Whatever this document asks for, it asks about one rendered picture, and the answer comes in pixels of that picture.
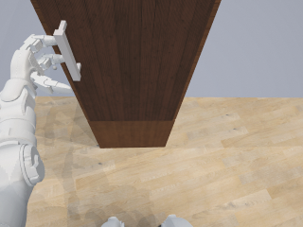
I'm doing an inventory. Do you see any left robot forearm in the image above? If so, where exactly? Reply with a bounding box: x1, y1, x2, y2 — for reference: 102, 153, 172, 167
0, 79, 37, 149

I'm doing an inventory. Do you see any right robot thigh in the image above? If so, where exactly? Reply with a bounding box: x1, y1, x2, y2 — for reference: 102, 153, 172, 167
161, 217, 193, 227

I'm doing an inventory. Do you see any cupboard door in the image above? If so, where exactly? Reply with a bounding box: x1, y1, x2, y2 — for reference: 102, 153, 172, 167
36, 0, 216, 121

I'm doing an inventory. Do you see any robot left hand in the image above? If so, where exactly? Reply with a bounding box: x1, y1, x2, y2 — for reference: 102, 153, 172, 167
10, 34, 73, 95

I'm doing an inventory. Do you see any right robot shin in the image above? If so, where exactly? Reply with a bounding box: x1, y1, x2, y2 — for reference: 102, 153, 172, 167
165, 214, 176, 221

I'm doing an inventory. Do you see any handle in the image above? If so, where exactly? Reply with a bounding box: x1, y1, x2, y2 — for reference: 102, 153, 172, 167
53, 20, 81, 81

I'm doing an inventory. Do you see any robot left upper arm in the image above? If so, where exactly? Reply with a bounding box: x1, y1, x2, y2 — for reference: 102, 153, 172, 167
0, 144, 45, 227

